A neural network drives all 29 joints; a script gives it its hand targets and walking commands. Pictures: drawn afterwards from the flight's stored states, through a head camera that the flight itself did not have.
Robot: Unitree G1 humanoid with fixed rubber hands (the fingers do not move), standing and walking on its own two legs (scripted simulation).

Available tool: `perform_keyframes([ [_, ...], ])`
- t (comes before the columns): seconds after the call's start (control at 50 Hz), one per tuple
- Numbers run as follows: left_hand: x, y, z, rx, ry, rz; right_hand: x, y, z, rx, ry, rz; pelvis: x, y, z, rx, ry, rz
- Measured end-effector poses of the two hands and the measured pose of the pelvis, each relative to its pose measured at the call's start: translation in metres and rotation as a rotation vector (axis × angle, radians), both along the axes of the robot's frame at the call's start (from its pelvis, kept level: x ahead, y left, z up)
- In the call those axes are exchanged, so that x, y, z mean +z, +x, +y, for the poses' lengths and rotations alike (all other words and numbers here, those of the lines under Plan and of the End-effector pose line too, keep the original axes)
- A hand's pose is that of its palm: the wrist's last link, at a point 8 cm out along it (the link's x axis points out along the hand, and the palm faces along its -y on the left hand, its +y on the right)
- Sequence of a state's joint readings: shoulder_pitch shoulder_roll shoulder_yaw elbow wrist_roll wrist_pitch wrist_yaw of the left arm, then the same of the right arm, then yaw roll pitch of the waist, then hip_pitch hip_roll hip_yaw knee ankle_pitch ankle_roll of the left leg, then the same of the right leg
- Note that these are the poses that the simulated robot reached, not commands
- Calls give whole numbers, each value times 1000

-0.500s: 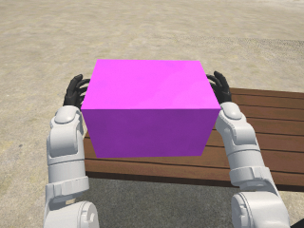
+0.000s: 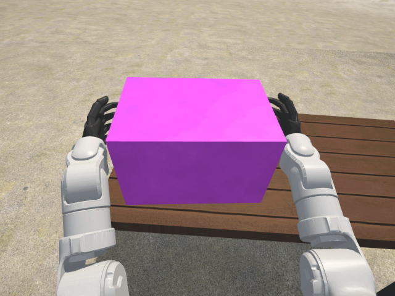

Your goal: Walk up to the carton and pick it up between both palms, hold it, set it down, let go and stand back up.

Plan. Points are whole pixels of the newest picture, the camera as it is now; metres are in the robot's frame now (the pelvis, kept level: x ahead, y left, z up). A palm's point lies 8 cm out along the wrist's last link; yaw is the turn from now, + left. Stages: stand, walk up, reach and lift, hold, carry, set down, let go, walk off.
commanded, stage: hold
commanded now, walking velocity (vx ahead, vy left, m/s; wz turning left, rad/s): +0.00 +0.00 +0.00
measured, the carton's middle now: (194, 140) +0.38 +0.00 +0.16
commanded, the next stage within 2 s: none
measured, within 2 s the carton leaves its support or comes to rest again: neither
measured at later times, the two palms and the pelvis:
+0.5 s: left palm (95, 139) +0.34 +0.19 +0.19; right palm (287, 133) +0.36 -0.18 +0.20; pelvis +0.00 +0.00 +0.00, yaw +0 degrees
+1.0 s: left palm (95, 139) +0.34 +0.18 +0.19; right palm (288, 134) +0.35 -0.19 +0.20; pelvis +0.00 +0.00 +0.00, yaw +0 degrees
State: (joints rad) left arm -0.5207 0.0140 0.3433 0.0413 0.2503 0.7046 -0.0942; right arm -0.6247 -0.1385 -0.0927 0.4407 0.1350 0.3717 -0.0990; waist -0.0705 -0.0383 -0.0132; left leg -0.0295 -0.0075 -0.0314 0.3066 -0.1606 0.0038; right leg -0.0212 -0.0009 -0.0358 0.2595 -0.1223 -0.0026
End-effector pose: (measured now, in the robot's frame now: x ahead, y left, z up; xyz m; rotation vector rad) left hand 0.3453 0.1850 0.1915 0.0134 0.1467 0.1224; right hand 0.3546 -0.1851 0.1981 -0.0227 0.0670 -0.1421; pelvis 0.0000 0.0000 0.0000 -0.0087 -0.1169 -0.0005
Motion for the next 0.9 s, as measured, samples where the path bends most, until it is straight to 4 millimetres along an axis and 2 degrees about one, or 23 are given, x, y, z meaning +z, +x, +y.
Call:
perform_keyframes([
  [0.9, -1, -1, 0, 1, -1, 2, -1, -1, 0, 1, 1, -4, 0, 2, 0, -1, -1, -3],
])
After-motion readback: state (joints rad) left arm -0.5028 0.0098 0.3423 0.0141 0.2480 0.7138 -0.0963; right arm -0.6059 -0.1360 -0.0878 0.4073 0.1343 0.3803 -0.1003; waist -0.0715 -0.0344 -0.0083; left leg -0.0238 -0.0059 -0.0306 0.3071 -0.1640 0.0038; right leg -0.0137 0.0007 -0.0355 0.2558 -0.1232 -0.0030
